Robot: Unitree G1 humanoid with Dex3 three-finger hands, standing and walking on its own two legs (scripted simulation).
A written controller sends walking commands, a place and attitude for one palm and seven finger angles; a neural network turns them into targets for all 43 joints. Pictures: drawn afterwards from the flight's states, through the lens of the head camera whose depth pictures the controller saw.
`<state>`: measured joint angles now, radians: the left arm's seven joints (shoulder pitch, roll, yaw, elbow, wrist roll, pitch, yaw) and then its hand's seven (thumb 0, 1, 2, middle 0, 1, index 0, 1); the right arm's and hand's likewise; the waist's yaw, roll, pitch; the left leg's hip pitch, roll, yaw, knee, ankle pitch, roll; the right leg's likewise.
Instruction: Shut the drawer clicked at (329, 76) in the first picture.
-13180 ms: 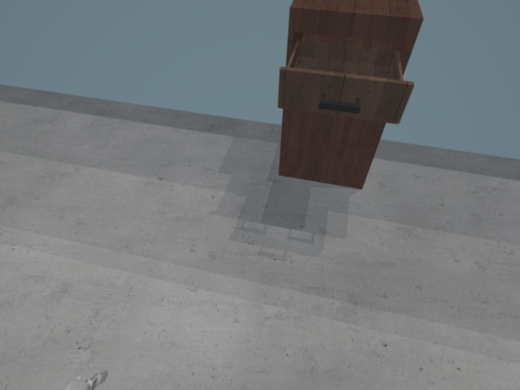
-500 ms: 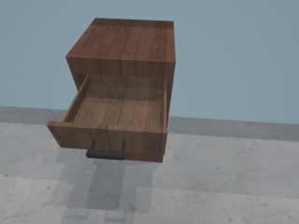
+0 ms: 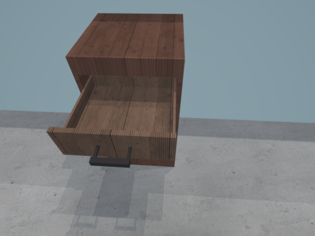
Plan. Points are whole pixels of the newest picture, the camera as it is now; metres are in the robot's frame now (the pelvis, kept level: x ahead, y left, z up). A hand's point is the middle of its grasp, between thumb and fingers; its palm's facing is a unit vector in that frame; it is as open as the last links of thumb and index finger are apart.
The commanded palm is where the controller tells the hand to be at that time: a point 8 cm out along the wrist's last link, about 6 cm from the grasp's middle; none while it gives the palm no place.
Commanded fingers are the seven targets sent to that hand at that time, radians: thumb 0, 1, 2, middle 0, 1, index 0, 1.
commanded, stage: look again from close up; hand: left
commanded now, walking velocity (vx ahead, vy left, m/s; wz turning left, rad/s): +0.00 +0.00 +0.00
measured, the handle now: (111, 155) +0.37 +0.17 -0.07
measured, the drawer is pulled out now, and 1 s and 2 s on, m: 0.30 0.30 0.30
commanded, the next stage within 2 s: shuffle to correct the standing spot in 0.36 s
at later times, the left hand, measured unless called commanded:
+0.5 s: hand out of the picture +0.06 +0.18 -0.16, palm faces +0.00 -0.97 -0.23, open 7.3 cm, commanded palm none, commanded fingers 0.00 0.90 0.90 -0.20 -0.30 -0.20 -0.30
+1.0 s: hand out of the picture +0.05 +0.17 -0.17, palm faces +0.02 -0.98 -0.19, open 7.3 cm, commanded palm none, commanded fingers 0.00 0.90 0.90 -0.20 -0.30 -0.20 -0.30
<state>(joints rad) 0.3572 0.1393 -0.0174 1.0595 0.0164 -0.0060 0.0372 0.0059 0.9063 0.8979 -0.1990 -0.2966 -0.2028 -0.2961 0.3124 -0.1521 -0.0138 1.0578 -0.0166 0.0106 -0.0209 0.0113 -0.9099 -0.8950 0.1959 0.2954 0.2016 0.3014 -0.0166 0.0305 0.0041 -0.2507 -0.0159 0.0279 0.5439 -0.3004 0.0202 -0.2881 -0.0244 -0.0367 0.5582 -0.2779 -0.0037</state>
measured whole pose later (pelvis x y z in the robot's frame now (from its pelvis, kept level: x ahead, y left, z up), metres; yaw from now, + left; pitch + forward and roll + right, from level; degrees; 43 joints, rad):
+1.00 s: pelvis +0.07 +0.01 +0.00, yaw +0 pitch -1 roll +0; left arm 0.30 0.11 0.00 1.13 0.01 -0.02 0.06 0.01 0.92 0.90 -0.20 -0.30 -0.20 -0.30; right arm 0.29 -0.13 0.00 1.17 0.00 -0.02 -0.05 0.01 -0.91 -0.90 0.20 0.30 0.20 0.30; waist -0.01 0.01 0.06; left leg -0.08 -0.03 0.04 0.47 -0.37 0.04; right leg -0.13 -0.03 -0.03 0.51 -0.35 0.02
